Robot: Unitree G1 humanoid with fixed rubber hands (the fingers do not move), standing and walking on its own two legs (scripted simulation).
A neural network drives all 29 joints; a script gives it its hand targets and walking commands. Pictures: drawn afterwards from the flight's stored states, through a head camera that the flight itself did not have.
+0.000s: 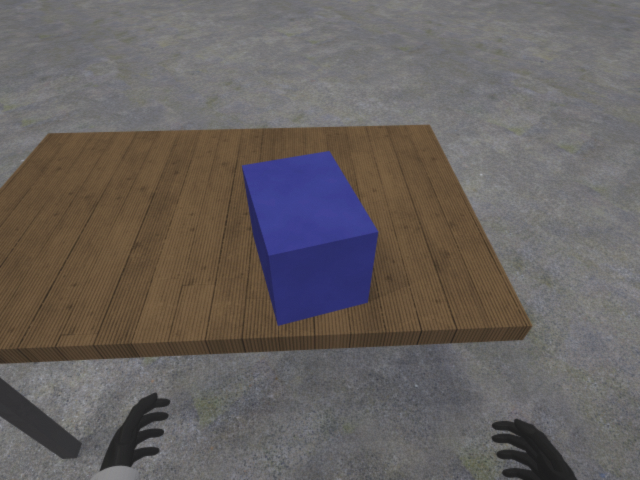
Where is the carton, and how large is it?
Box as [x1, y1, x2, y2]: [242, 151, 377, 325]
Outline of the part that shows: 329,151 242,165 253,236 278,325 367,302 377,230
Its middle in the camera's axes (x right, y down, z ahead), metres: -0.03 -0.02 +0.72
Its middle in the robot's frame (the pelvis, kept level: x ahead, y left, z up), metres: +0.56 +0.06 -0.03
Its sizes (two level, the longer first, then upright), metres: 0.240 0.171 0.181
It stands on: a table, 0.65 m high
